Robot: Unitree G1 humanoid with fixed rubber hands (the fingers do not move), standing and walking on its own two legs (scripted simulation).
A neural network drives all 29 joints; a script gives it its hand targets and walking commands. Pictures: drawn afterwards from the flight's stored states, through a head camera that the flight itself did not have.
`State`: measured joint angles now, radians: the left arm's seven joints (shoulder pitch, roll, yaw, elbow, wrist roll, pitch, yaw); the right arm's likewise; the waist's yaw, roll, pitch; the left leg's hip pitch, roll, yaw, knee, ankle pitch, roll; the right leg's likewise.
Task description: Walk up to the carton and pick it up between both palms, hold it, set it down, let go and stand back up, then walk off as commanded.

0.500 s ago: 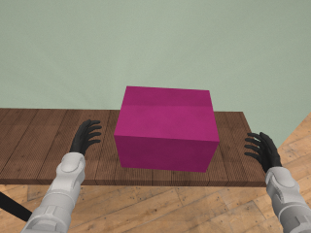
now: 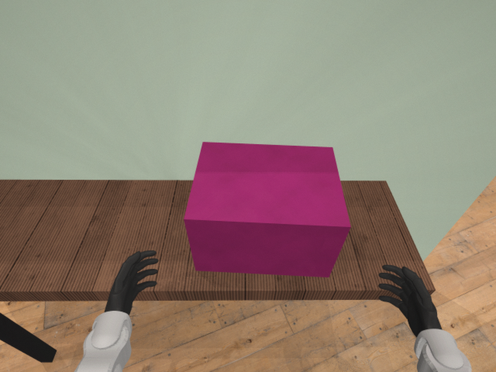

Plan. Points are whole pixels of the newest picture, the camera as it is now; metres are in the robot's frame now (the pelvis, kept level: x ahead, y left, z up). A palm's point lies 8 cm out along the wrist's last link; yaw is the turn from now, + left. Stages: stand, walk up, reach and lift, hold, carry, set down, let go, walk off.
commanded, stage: set down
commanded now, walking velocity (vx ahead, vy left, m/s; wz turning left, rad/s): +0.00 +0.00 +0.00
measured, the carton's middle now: (264, 208) +0.46 -0.03 -0.03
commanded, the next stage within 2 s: let go in 1.06 s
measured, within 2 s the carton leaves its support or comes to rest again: neither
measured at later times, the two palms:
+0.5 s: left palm (113, 342) +0.20 +0.22 -0.05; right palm (410, 344) +0.19 -0.25 -0.05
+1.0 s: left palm (111, 365) +0.18 +0.22 -0.07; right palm (402, 364) +0.17 -0.24 -0.06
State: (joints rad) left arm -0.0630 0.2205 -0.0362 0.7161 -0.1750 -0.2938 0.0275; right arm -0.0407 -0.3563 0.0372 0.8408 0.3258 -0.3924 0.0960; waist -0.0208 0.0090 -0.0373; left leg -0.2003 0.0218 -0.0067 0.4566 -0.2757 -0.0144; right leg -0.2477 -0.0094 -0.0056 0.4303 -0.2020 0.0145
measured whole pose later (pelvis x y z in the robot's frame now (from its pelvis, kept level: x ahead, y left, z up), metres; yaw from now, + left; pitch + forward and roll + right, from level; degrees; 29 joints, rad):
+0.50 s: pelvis +0.01 -0.01 +0.00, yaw +0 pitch -2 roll -1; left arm 0.12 0.21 0.00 0.58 -0.11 -0.14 0.02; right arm 0.09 -0.27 0.00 0.79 0.18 -0.35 0.06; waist 0.00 -0.01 0.01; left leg -0.11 0.03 -0.02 0.40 -0.26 -0.02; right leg -0.15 0.00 -0.01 0.36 -0.19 0.00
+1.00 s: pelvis +0.00 +0.00 +0.00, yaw -1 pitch -4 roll -1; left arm 0.15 0.21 0.00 0.55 -0.06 0.08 0.01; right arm 0.13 -0.20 -0.05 0.72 0.02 -0.17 0.03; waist 0.01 0.00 0.06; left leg -0.07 0.03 0.01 0.39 -0.26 -0.02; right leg -0.12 0.00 0.01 0.36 -0.18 0.01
